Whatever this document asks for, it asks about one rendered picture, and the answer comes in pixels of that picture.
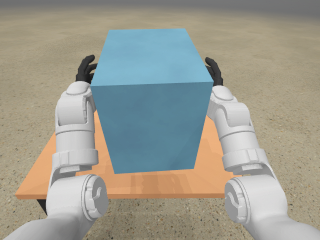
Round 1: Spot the left robot upper arm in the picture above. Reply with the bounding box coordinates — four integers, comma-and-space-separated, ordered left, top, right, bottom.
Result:
3, 174, 109, 240

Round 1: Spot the right robot upper arm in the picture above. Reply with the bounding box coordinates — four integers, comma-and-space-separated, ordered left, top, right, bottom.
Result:
224, 174, 320, 240

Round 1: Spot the table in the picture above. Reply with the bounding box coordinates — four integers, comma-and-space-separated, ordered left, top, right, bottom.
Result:
15, 110, 242, 216

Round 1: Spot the carton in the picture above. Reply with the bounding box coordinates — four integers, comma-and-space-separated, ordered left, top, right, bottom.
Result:
90, 28, 214, 174

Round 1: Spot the left robot hand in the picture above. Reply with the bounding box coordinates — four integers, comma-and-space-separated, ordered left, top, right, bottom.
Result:
75, 54, 98, 84

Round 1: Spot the robot right forearm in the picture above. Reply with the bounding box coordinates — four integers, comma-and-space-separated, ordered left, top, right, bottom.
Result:
206, 85, 288, 212

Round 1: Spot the robot left forearm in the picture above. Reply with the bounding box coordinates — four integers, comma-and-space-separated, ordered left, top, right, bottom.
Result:
46, 81, 99, 214

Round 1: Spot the right robot hand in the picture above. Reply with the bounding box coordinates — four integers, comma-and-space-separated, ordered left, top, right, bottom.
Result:
205, 57, 223, 87

